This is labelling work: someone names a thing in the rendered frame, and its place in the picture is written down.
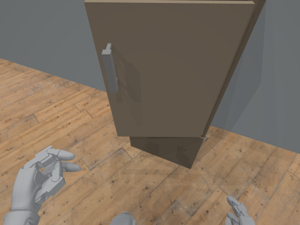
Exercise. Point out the robot left thigh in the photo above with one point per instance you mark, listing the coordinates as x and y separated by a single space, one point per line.
123 219

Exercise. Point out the left robot hand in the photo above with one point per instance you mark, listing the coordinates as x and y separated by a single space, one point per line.
26 194

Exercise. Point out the handle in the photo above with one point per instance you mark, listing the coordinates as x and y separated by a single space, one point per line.
110 69

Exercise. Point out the cupboard door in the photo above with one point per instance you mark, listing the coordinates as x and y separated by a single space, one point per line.
170 58

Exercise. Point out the left robot forearm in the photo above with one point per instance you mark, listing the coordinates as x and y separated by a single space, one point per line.
21 217

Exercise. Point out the right robot hand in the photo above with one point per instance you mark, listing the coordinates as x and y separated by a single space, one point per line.
241 213

